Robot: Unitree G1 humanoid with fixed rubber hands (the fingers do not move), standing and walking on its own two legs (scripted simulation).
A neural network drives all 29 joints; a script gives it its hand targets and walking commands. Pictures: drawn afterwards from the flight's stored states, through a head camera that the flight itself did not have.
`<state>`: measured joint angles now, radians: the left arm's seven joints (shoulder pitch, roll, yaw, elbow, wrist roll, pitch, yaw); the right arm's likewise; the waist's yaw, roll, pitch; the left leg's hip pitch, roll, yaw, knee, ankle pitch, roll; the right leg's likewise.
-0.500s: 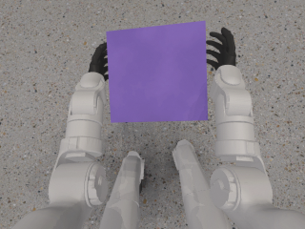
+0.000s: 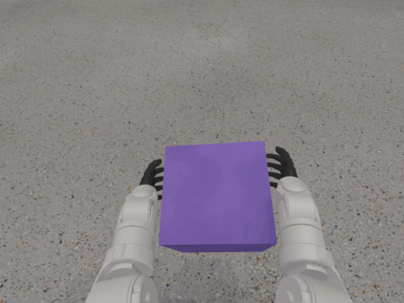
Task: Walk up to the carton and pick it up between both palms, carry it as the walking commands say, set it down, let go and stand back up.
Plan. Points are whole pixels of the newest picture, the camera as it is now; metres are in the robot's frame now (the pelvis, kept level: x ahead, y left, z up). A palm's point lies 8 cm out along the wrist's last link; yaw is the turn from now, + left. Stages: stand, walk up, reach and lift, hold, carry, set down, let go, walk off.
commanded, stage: reach and lift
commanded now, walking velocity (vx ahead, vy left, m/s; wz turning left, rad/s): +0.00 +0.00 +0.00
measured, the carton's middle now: (218, 204) +0.36 -0.05 -0.06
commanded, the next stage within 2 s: hold in 1.92 s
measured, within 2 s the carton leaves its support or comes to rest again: neither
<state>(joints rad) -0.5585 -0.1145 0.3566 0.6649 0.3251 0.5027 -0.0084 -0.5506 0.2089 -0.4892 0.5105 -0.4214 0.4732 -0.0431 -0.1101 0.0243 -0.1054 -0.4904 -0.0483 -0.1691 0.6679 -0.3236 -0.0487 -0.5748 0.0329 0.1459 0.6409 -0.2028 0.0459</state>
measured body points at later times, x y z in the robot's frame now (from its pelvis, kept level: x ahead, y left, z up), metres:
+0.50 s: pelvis +0.04 +0.01 +0.03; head +0.00 +0.02 +0.48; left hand +0.36 +0.13 +0.06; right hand +0.33 -0.17 +0.06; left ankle +0.01 +0.15 -0.72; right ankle +0.07 -0.14 -0.72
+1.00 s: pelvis +0.02 -0.01 +0.02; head -0.02 -0.01 +0.47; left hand +0.34 +0.14 +0.06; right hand +0.34 -0.15 +0.07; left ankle +0.01 +0.15 -0.72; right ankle +0.06 -0.14 -0.72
